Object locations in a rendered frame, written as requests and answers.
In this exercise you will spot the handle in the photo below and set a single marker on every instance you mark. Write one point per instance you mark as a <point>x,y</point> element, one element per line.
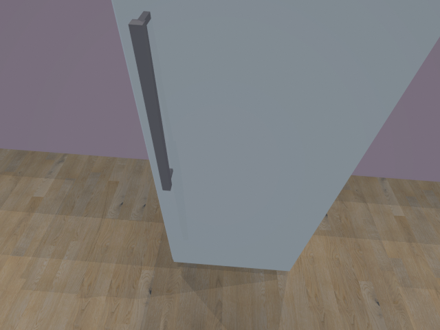
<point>141,47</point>

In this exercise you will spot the fridge door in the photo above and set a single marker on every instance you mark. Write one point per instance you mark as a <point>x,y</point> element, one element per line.
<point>267,108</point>

